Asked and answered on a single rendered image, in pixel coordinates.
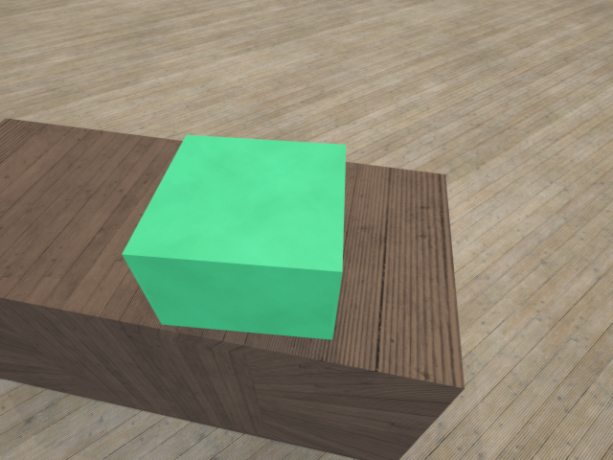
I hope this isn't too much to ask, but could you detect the pedestal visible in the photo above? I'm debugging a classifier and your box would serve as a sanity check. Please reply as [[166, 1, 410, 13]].
[[0, 118, 465, 460]]

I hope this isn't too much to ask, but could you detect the carton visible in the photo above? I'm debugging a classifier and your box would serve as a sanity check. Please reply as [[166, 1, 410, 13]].
[[122, 135, 346, 340]]

